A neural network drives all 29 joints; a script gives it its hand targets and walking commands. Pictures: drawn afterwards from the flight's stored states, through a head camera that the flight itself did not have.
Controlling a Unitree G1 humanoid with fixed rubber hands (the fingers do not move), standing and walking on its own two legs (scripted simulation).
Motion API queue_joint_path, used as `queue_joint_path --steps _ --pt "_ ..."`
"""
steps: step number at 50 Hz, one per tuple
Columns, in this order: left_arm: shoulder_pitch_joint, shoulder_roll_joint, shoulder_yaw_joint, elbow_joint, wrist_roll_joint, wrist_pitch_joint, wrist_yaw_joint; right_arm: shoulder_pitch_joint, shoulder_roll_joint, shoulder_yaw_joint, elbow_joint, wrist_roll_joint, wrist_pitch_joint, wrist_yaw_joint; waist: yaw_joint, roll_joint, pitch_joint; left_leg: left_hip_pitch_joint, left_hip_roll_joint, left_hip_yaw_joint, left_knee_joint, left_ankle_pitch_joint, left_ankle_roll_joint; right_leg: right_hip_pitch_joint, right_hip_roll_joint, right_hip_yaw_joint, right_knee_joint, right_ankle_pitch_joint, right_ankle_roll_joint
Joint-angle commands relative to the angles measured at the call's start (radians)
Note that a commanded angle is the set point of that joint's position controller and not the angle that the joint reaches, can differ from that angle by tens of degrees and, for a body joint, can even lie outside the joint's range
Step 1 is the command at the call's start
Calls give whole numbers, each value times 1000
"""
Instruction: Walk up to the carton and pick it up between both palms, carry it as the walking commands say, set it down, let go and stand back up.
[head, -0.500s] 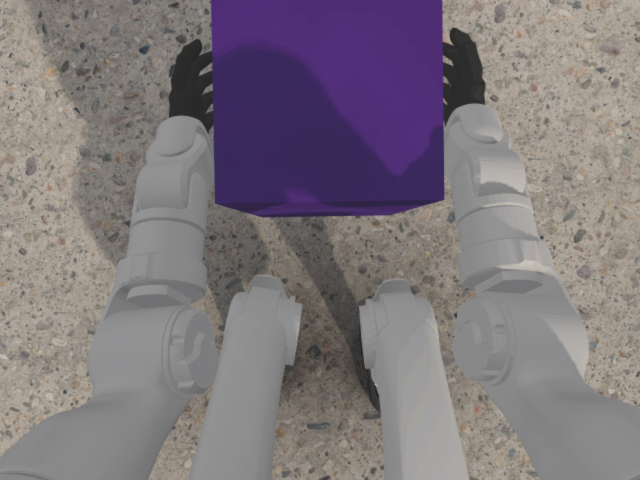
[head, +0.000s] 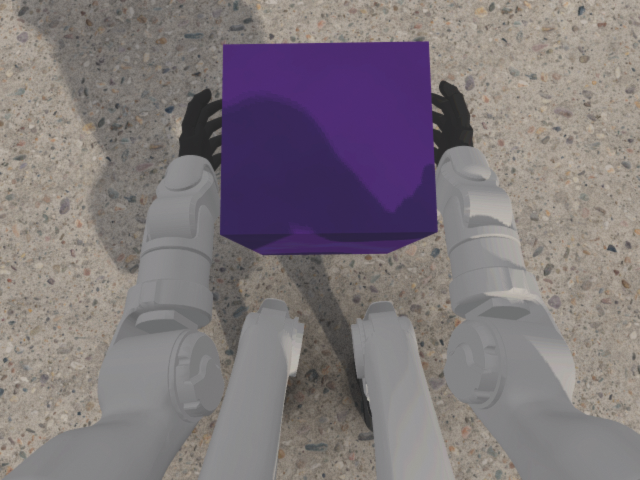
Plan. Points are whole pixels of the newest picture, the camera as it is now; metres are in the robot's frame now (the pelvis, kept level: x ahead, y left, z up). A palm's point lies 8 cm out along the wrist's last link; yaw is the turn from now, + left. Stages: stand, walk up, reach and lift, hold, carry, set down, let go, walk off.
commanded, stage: reach and lift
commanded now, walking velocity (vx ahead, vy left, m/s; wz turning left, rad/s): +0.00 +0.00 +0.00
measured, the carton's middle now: (325, 174) +0.48 +0.01 -0.14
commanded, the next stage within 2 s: none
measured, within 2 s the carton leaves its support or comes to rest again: neither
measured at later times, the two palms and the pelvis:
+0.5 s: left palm (174, 151) +0.45 +0.16 +0.01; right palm (480, 141) +0.47 -0.14 +0.01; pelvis +0.02 +0.00 +0.07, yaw +0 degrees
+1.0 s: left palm (135, 140) +0.43 +0.16 +0.08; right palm (521, 126) +0.45 -0.14 +0.08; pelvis +0.04 +0.00 +0.13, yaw +0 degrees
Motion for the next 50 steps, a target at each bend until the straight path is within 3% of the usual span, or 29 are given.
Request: queue_joint_path --steps 1,50 --pt "-681 -992 -515 -53 -114 -19 -218 -604 1058 476 -27 108 -17 214 18 -25 -1033 541 -48 123 -189 242 13 637 44 -101 -195 231 -16" --pt "-262 -1072 -587 -73 -70 -82 -226 -197 1141 555 -68 74 -84 213 15 -12 -797 978 -31 34 -617 340 26 1077 22 -20 -621 334 -23"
